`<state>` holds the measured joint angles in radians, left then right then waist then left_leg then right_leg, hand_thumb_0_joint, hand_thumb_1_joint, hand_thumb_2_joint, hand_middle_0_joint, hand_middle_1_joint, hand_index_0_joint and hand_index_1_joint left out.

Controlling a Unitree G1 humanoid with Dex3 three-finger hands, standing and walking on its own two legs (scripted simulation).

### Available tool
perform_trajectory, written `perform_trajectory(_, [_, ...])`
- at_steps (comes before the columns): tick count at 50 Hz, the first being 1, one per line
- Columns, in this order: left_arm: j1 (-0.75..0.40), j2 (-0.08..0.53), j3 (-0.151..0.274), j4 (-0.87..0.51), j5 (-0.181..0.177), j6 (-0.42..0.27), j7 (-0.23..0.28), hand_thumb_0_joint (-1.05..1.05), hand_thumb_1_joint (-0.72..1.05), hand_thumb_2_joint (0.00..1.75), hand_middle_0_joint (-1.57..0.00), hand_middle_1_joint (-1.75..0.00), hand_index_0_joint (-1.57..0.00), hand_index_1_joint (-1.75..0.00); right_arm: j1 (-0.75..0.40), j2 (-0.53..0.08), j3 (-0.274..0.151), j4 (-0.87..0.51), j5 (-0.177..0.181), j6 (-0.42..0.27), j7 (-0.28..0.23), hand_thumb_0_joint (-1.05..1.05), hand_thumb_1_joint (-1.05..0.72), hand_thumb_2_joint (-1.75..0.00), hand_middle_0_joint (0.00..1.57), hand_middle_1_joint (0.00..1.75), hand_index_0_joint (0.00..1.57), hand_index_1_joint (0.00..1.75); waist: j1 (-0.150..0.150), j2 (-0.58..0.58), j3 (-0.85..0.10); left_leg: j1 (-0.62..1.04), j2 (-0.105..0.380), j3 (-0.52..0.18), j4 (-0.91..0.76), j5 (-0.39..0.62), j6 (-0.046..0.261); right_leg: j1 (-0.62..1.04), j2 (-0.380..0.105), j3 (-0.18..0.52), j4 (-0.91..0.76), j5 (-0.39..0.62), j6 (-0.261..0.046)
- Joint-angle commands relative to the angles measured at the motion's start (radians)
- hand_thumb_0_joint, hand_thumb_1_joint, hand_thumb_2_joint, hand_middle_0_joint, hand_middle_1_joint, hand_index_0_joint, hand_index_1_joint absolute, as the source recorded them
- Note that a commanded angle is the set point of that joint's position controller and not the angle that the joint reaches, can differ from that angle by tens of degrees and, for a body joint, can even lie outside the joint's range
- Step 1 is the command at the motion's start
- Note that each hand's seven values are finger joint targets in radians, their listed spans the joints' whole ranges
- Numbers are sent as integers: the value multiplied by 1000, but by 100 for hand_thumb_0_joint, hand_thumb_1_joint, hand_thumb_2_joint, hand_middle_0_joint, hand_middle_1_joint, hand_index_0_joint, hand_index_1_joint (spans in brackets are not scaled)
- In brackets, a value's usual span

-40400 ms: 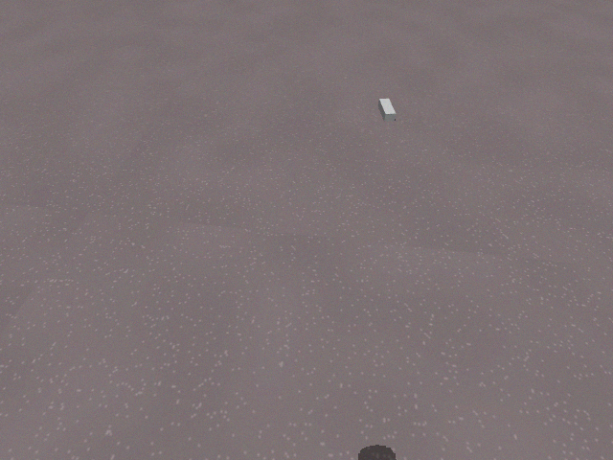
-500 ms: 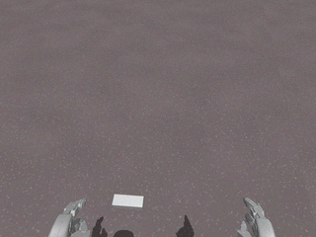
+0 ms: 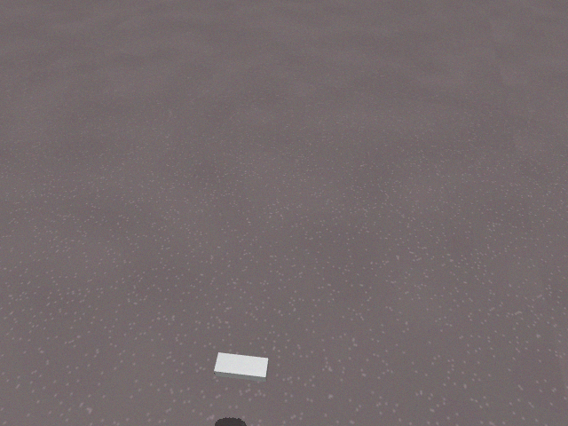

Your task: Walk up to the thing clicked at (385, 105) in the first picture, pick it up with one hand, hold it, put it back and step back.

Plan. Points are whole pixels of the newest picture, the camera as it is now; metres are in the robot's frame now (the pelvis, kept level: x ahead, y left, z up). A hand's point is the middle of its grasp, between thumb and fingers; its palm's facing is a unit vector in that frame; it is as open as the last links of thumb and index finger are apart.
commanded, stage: stand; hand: left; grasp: from above
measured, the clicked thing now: (242, 367) +0.45 +0.18 -0.75
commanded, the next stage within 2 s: step back in 2.00 s
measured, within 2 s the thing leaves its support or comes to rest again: neither
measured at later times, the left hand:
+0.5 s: hand out of the picture +0.04 +0.24 -0.15, palm faces +0.02 -0.94 -0.34, open 7.4 cm
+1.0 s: hand out of the picture +0.06 +0.23 -0.15, palm faces +0.00 -0.94 -0.33, open 7.4 cm
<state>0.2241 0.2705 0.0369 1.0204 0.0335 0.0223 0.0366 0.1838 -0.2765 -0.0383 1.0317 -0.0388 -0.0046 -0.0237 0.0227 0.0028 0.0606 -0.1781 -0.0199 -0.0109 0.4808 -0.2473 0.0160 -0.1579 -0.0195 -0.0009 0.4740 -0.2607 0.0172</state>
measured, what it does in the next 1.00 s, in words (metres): stands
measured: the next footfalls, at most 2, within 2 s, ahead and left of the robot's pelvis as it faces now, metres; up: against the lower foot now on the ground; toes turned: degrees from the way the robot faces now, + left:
none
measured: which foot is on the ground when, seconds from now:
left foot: down 0.00-1.00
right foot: down 0.00-1.00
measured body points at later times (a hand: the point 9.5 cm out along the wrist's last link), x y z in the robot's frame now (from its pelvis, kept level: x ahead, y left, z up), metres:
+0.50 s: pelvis -0.01 +0.00 +0.01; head -0.02 -0.01 +0.46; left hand +0.04 +0.29 -0.13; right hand +0.05 -0.29 -0.13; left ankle +0.01 +0.11 -0.74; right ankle +0.00 -0.13 -0.74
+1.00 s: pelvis +0.00 -0.01 +0.01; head +0.01 -0.01 +0.46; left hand +0.06 +0.28 -0.13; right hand +0.06 -0.30 -0.13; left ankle +0.01 +0.11 -0.74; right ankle +0.00 -0.13 -0.74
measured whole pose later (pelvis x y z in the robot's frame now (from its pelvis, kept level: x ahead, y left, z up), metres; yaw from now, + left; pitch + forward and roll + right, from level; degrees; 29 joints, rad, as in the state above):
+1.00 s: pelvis +0.00 -0.01 +0.01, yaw +0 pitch -3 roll +0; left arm 0.12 0.30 0.03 1.17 0.02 0.00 0.02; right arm 0.13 -0.32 -0.01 1.15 -0.02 -0.01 -0.01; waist 0.01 0.01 0.06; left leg -0.11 0.00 -0.01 0.33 -0.17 0.00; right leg -0.09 0.00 0.00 0.32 -0.18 0.00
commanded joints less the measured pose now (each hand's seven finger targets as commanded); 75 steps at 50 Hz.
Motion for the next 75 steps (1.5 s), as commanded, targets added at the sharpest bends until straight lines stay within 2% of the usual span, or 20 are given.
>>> perform_trajectory(1, [-53,183,38,-15,-1,-38,12,0,90,90,-20,-30,-20,-30,-51,-182,-36,-39,9,-25,-16,0,-90,-90,20,30,20,30,-7,-2,-48,50,103,-104,-141,142,14,16,-79,86,-125,145,-33])
perform_trajectory(3, [-66,185,36,6,0,-39,11,0,90,90,-20,-30,-20,-30,-52,-187,-34,-24,9,-21,-15,0,-90,-90,20,30,20,30,-11,1,-23,39,103,-105,-161,95,13,14,-79,86,-146,118,-30])
perform_trajectory(9, [-77,196,35,53,-3,-41,8,0,90,90,-20,-30,-20,-30,-57,-187,-30,8,12,-19,-10,0,-90,-90,20,30,20,30,-13,-6,-7,36,104,-109,-197,73,9,27,-81,88,-183,101,-27])
perform_trajectory(11, [-81,194,35,61,-4,-41,8,0,90,90,-20,-30,-20,-30,-61,-192,-28,14,12,-20,-10,0,-90,-90,20,30,20,30,-8,8,-20,32,112,-112,-203,79,13,50,-88,89,-181,123,-29])
perform_trajectory(15, [-88,206,35,78,-5,-39,3,0,90,90,-20,-30,-20,-30,-62,-199,-26,29,12,-19,-7,0,-90,-90,20,30,20,30,-9,10,1,16,113,-117,-224,16,10,36,-81,86,-193,78,-26])
perform_trajectory(17, [-80,203,33,81,-4,-40,1,0,90,90,-20,-30,-20,-30,-80,-204,-24,27,14,-22,-7,0,-90,-90,20,30,20,30,-1,18,-12,23,117,-124,-230,23,11,41,-83,86,-189,88,-29])
perform_trajectory(18, [-97,209,34,81,-3,-39,0,0,90,90,-20,-30,-20,-30,-74,-205,-23,28,13,-22,-6,0,-90,-90,20,30,20,30,-9,12,-12,11,114,-121,-232,22,9,45,-83,85,-191,86,-28])
perform_trajectory(22, [-95,206,29,91,-7,-40,-2,0,90,90,-20,-30,-20,-30,-79,-211,-21,37,15,-23,-6,0,-90,-90,20,30,20,30,-7,12,-17,21,121,-123,-232,23,10,43,-88,88,-192,82,-31])
perform_trajectory(28, [-119,222,29,92,-9,-45,-3,0,90,90,-20,-30,-20,-30,-80,-215,-15,45,17,-25,-3,0,-90,-90,20,30,20,30,-16,-4,-32,50,124,-113,-218,88,12,36,-96,97,-201,114,-34])
perform_trajectory(34, [-116,225,25,100,-12,-46,-7,0,90,90,-20,-30,-20,-30,-81,-223,-11,54,19,-23,0,0,-90,-90,20,30,20,30,-17,5,-21,33,123,-107,-222,47,10,34,-91,99,-211,95,-32])
perform_trajectory(39, [-126,228,25,96,-13,-47,-9,0,90,90,-20,-30,-20,-30,-89,-229,-7,54,19,-26,-1,0,-90,-90,20,30,20,30,-17,8,-48,57,129,-104,-214,114,10,47,-98,101,-204,140,-34])
perform_trajectory(48, [-132,230,23,99,-17,-47,-13,0,90,90,-20,-30,-20,-30,-90,-234,-2,62,21,-29,-2,0,-90,-90,20,30,20,30,-17,5,-54,59,134,-98,-215,146,9,65,-99,99,-202,173,-35])
perform_trajectory(52, [-141,235,24,95,-19,-48,-13,0,90,90,-20,-30,-20,-30,-96,-238,-4,62,21,-30,-1,0,-90,-90,20,30,20,30,-16,0,-69,84,138,-96,-206,198,8,59,-100,99,-202,195,-36])
perform_trajectory(57, [-155,244,26,89,-19,-50,-12,0,90,90,-20,-30,-20,-30,-95,-240,-2,62,22,-29,-1,0,-90,-90,20,30,20,30,-22,-6,-68,79,140,-91,-205,194,10,69,-104,103,-207,214,-34])
perform_trajectory(65, [-156,244,26,88,-20,-50,-14,0,90,90,-20,-30,-20,-30,-108,-247,-3,56,24,-32,-1,0,-90,-90,20,30,20,30,-21,-7,-92,106,148,-88,-195,253,11,78,-106,99,-195,262,-36])
perform_trajectory(68, [-161,246,25,86,-22,-50,-15,0,90,90,-20,-30,-20,-30,-105,-252,-3,60,23,-31,0,0,-90,-90,20,30,20,30,-23,4,-73,96,144,-88,-204,228,6,69,-105,104,-205,236,-34])
perform_trajectory(75, [-161,249,24,83,-23,-51,-16,0,90,90,-20,-30,-20,-30,-114,-252,-2,55,24,-32,2,0,-90,-90,20,30,20,30,-21,10,-83,102,146,-87,-203,252,7,84,-105,101,-195,267,-36])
